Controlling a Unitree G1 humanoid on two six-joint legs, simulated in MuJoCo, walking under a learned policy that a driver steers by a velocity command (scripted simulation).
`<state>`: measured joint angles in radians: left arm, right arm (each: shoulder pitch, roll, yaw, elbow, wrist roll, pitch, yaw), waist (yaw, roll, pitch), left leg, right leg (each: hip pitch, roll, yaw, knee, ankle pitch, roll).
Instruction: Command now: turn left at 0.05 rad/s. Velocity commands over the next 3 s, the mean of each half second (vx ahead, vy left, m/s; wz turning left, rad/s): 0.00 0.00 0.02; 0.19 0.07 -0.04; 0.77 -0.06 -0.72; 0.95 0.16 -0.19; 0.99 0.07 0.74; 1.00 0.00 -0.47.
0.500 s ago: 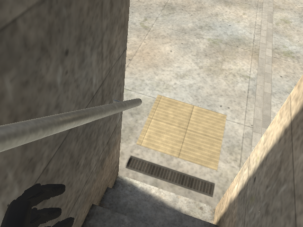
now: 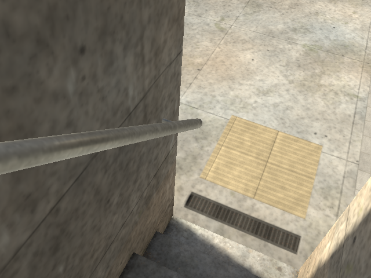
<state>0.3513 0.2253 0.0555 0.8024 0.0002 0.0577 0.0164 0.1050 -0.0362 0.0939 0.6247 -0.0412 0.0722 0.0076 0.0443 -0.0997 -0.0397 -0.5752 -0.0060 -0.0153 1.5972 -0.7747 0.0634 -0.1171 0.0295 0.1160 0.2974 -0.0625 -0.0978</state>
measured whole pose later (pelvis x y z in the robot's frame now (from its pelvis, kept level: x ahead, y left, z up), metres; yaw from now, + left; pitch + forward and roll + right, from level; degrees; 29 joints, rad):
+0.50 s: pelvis +0.05 -0.03 -0.05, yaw +0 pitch +4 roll +1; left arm 0.48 0.21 0.02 0.80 -0.09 0.10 0.10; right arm 0.04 -0.05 0.06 0.55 -0.03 0.02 0.02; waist 0.10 -0.04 0.03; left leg -0.79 0.13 -0.03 1.60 -0.09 -0.06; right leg -0.17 0.18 0.30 0.62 -0.47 -0.10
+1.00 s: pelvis +0.21 -0.01 -0.14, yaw -2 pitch +3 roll +2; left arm 0.12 0.25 0.05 0.63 0.01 0.03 0.04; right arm 0.39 -0.25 -0.01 0.85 0.02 0.08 -0.15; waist 0.02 -0.05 0.08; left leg -0.50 -0.02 -0.06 1.21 -0.73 -0.01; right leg -0.46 0.01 0.15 0.60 0.27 -0.04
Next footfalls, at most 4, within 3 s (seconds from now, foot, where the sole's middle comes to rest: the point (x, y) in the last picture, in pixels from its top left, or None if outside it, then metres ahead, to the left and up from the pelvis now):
0.46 left None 0.02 0.15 -0.66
0.70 left None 0.19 0.15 -0.81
1.06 right None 0.26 -0.12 -1.01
1.36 left None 0.50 0.11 -1.01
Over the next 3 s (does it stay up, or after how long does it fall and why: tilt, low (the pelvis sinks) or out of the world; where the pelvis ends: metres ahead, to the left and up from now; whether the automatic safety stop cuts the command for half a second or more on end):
stays up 1.73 -0.33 -1.05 its command is cut before an obstacle after 0.5 s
